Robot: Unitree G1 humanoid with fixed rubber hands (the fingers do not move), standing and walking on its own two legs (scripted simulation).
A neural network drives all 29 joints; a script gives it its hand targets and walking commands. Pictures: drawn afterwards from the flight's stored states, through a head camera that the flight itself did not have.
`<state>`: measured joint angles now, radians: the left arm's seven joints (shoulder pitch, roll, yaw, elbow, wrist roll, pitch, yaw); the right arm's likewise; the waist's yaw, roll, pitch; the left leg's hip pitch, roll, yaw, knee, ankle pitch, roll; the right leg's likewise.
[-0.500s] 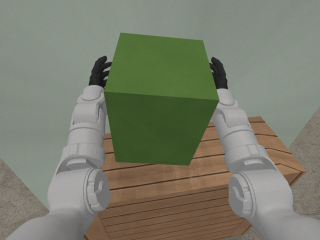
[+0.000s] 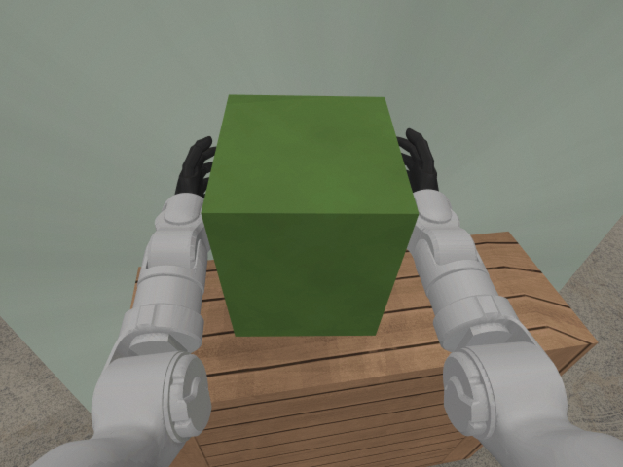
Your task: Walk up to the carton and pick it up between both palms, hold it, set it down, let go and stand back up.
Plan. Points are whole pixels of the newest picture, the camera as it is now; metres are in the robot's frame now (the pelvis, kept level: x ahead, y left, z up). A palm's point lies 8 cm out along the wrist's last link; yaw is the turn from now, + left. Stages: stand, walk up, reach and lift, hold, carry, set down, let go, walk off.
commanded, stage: set down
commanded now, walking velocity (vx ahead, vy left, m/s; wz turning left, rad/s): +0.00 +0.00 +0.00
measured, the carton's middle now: (306, 222) +0.40 +0.01 +0.14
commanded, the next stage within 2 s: none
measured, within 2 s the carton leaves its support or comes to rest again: neither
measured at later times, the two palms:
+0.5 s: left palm (196, 209) +0.42 +0.16 +0.14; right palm (410, 197) +0.42 -0.13 +0.17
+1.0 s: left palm (194, 223) +0.42 +0.17 +0.11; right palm (399, 208) +0.43 -0.12 +0.14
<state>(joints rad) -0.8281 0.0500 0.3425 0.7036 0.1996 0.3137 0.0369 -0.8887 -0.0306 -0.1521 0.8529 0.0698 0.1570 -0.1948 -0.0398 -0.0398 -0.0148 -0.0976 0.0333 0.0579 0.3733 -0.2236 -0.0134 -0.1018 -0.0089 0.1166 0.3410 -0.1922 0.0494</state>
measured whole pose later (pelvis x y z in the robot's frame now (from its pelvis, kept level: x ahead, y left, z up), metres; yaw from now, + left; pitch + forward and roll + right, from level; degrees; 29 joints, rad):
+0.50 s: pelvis +0.01 +0.00 +0.00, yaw +0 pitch -2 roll +0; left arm -0.83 0.05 0.35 0.85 0.20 0.18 0.05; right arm -0.89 0.00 -0.23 0.92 -0.05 0.07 -0.17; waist -0.03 -0.04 -0.01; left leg -0.10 0.03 0.06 0.37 -0.24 -0.01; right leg -0.10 -0.01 0.12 0.34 -0.21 0.05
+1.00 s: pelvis +0.01 +0.00 +0.00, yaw +0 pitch -1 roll +0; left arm -0.83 0.05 0.41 0.94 0.20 0.10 0.03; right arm -0.88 0.08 -0.42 0.93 -0.24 0.03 -0.13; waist -0.01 -0.04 0.00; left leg -0.12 0.03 0.06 0.37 -0.24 -0.01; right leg -0.12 -0.01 0.12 0.34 -0.21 0.05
